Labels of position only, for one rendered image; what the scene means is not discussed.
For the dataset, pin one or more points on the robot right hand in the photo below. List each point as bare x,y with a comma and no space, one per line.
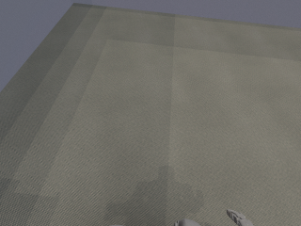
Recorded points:
239,218

